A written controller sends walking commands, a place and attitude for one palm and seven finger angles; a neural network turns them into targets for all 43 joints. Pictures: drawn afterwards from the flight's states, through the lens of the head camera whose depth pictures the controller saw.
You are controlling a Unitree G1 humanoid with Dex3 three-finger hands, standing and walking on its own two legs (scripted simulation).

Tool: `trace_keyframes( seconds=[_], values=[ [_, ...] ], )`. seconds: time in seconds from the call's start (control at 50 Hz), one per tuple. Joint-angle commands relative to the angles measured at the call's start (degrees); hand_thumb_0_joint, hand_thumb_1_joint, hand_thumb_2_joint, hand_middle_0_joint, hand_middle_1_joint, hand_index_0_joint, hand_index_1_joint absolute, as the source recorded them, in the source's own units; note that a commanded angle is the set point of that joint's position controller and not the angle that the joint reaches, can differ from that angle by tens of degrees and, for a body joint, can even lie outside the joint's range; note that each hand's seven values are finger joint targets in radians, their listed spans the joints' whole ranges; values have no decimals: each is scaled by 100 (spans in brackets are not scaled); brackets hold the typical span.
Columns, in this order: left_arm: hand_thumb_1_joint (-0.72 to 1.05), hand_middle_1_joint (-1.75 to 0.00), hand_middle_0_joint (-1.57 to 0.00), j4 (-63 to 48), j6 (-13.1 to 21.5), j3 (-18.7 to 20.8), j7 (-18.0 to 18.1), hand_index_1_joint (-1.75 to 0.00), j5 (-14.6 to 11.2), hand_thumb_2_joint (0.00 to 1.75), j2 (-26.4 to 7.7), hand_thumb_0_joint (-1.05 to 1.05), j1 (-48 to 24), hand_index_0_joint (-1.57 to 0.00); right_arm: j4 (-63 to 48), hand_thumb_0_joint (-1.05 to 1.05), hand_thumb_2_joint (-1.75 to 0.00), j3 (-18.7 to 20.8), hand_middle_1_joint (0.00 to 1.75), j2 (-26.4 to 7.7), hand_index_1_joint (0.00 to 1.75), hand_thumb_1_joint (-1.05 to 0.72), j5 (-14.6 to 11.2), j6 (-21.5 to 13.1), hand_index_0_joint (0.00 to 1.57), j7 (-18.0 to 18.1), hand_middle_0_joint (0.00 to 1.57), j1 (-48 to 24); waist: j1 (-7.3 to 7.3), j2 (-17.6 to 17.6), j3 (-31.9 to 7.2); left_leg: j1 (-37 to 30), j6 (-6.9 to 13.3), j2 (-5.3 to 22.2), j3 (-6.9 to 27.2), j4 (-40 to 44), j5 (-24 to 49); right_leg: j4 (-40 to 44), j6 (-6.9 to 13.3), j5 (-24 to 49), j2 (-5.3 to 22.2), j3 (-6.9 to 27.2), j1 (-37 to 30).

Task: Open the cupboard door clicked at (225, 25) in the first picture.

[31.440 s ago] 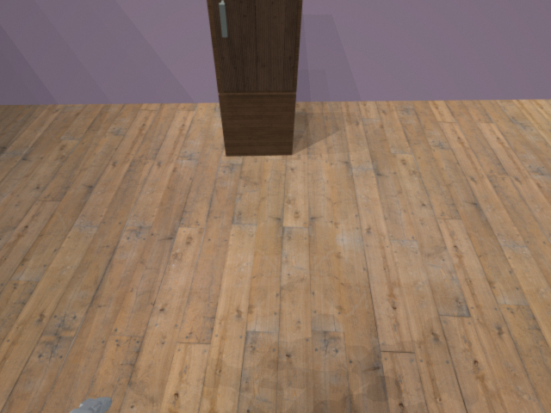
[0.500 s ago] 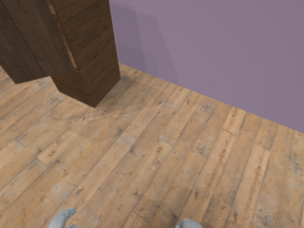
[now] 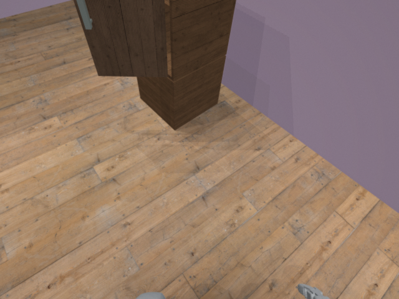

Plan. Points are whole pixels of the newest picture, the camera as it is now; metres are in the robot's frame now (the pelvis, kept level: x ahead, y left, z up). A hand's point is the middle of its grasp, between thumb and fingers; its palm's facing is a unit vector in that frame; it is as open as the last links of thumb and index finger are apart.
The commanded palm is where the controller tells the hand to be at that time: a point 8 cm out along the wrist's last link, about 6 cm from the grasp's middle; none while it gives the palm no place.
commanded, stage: turn to face it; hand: left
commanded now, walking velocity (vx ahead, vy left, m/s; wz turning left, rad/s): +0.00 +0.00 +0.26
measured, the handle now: (85, 9) +1.03 +0.51 +0.00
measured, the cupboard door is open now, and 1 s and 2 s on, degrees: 51 51 51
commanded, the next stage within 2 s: take the last steps up to it in 0.22 s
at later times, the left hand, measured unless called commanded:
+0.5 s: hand out of the picture +0.05 +0.15 -0.14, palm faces +0.18 -0.96 -0.23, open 7.3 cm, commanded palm none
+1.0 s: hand out of the picture +0.02 +0.25 -0.17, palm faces +0.32 -0.93 -0.18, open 7.4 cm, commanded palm none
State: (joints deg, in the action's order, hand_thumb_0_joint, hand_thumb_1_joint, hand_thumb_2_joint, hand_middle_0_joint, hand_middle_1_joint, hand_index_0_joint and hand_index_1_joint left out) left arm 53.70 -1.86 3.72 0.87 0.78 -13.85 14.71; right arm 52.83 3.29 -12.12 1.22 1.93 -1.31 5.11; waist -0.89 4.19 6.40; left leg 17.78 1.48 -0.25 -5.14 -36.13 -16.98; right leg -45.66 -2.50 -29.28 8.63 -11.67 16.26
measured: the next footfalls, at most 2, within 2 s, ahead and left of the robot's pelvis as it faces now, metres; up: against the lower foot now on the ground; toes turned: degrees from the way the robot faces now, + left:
right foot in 0.36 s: +0.04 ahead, -0.14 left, +0.00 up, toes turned +1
left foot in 0.86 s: +0.14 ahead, +0.19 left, +0.00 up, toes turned +22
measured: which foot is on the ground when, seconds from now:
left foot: down 0.00-0.36, up 0.38-0.84, down 0.86-1.00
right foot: up 0.00-0.34, down 0.36-0.86, up 0.88-1.00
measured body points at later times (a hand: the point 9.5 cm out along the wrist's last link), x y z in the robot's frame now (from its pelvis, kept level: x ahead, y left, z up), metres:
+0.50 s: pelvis +0.01 -0.04 +0.02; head +0.04 -0.05 +0.47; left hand +0.04 +0.20 -0.12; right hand +0.08 -0.28 -0.14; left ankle -0.03 +0.09 -0.64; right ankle +0.00 -0.14 -0.72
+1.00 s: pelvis +0.11 +0.09 +0.01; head +0.14 +0.12 +0.46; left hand +0.00 +0.30 -0.15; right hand +0.26 -0.10 -0.13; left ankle +0.10 +0.17 -0.72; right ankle +0.07 -0.06 -0.63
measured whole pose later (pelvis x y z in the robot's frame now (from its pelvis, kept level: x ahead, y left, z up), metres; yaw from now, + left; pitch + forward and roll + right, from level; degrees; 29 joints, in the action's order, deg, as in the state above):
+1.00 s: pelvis +0.11 +0.09 +0.01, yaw +14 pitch +0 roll +1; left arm 64.1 -0.3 3.5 0.0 1.2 -10.9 19.0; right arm 56.1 1.7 -8.1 1.5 -3.6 0.4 8.2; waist -2.7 3.2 4.7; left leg 15.5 2.9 0.5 -9.5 -30.4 -15.2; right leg -67.8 -0.2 -23.5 7.6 -4.0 24.9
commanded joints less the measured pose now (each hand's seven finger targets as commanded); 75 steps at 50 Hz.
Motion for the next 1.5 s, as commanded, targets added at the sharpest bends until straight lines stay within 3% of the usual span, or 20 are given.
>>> trace_keyframes(
  seconds=[0.0,0.08,0.3,0.34,0.36,0.38,0.46,0.74,0.8,0.84,0.88,0.98,1.24,1.3,1.32,1.34,1.36,1.38,1.42,1.48],
  values=[
    [90,-30,-20,-586,32,81,51,-30,-6,90,-452,0,-572,-20,-156,0,-90,250,30,-1290,30,-90,31,-83,20,265,20,762,437,-1702,-960,-1238,1177,2010,2216,1532,3261,-1882,-97,-368,-130,1176,1575],
    [90,-30,-20,-242,7,64,-20,-30,9,90,-340,0,-154,-20,-184,0,-90,121,30,-1016,30,-90,9,-176,20,295,20,466,122,-1070,-1019,-1207,888,1520,1407,1522,3592,-1616,-148,403,-267,1095,1238],
    [90,-30,-20,-78,152,29,20,-30,-19,90,-267,0,207,-20,-17,0,-90,147,30,-871,30,-90,-26,-91,20,235,20,374,-101,-1035,-948,-187,441,1011,1528,1053,1898,1915,-26,1690,-638,745,-915],
    [90,-30,-20,-19,273,186,70,-30,93,90,-1026,0,478,-20,-136,0,-90,57,30,-317,30,-90,-88,-102,20,146,20,483,-206,1049,-909,1320,-226,-212,442,-531,-1085,3081,633,1531,1245,2744,-1959],
    [90,-30,-20,-94,256,174,49,-30,74,90,-1157,0,603,-20,-226,0,-90,115,30,-511,30,-90,-23,-37,20,115,20,193,-423,834,-620,1527,-238,-194,643,-1785,-1851,3400,1097,1252,1909,3165,-1313],
    [90,-30,-20,-50,313,175,71,-30,58,90,-986,0,476,-20,-188,0,-90,164,30,-576,30,-90,18,-1,20,109,20,15,-334,1239,-268,1839,-224,-7,896,-2569,-1487,3513,1147,1166,1747,3425,-965],
    [90,-30,-20,-88,463,74,30,-30,26,90,-451,0,181,-20,186,0,-90,187,30,-412,30,-90,31,3,20,-43,20,424,-32,495,-193,1882,-378,313,751,-3149,58,3490,711,1216,1057,1745,-976],
    [90,-30,-20,733,562,111,-2,-30,123,90,-619,0,1077,-20,-73,0,-90,-22,30,-90,30,-90,-24,-191,20,-199,20,-333,-294,755,-57,950,-267,277,-158,-172,-51,3076,732,2607,1302,750,-1259],
    [90,-30,-20,716,513,120,-22,-30,87,90,-626,0,786,-20,321,0,-90,32,30,-417,30,-90,4,-334,20,-90,20,1004,383,281,-618,-1380,-107,-70,-544,1001,293,1602,455,3163,825,178,-421],
    [90,-30,-20,364,479,-24,-82,-30,13,90,16,0,633,-20,690,0,-90,319,30,-1540,30,-90,62,-381,20,111,20,2605,951,-2249,-1497,-3149,700,2061,2444,1662,637,-1578,69,-622,-391,21,1760],
    [90,-30,-20,200,445,-58,-21,-30,4,90,109,0,-40,-20,650,0,-90,253,30,-1305,30,-90,40,-384,20,253,20,2135,758,-1769,-1143,-2323,1051,2333,2452,2048,598,-2889,302,-160,-139,940,2423],
    [90,-30,-20,575,321,-24,-126,-30,73,90,225,0,433,-20,521,0,-90,-31,30,-395,30,-90,4,-612,20,267,20,1360,45,-943,-530,-1110,815,1629,820,2438,1832,-2206,245,1159,9,995,1720],
    [90,-30,-20,-252,290,-57,-194,-30,60,90,174,0,-1231,-20,969,0,-90,-60,30,-391,30,-90,79,-599,20,273,20,2156,233,-681,70,-1517,829,1603,435,2332,2545,456,383,1620,-325,690,1357],
    [90,-30,-20,-133,334,-22,-198,-30,63,90,76,0,-726,-20,1097,0,-90,-75,30,-472,30,-90,64,-567,20,285,20,2155,-35,-638,-212,-1423,630,1370,209,1425,3356,1142,535,1603,-690,385,168],
    [90,-30,-20,65,392,35,-179,-30,62,90,-49,0,-51,-20,1093,0,-90,-75,30,-466,30,-90,16,-568,20,281,20,2084,-328,-459,-560,-1045,440,1124,52,562,3519,1522,651,1910,-724,454,-936],
    [90,-30,-20,333,463,146,-121,-30,88,90,-470,0,878,-20,1000,0,-90,-66,30,-384,30,-90,-60,-590,20,237,20,1965,-688,108,-1064,94,182,677,-280,-792,2656,1668,1030,2222,133,1557,-2448],
    [90,-30,-20,530,477,272,-76,-30,37,90,-987,0,1525,-20,821,0,-90,-72,30,-170,30,-90,-104,-623,20,224,20,2035,-723,1096,-1506,1484,-108,-93,-471,-2666,-1182,2411,1792,3176,1701,3694,-3517],
    [90,-30,-20,509,497,258,-39,-30,-35,90,-972,0,1358,-20,774,0,-90,-37,30,-347,30,-90,-92,-561,20,223,20,1591,-755,799,-1382,1706,-71,102,327,-3582,-1612,2836,1940,2882,1869,4101,-2820],
    [90,-30,-20,293,504,111,12,-30,-44,90,-478,0,445,-20,664,0,-90,-6,30,-115,30,-90,-41,-481,20,189,20,1163,-307,-86,-446,1830,-99,578,704,-3506,-624,3159,1573,2173,1425,3015,-1372],
    [90,-30,-20,315,611,5,5,-30,8,90,-45,0,158,-20,894,0,-90,-54,30,187,30,-90,19,-343,20,133,20,1670,107,215,-426,1115,-262,693,431,-2491,-63,3437,1185,2486,824,1666,-552]
  ],
)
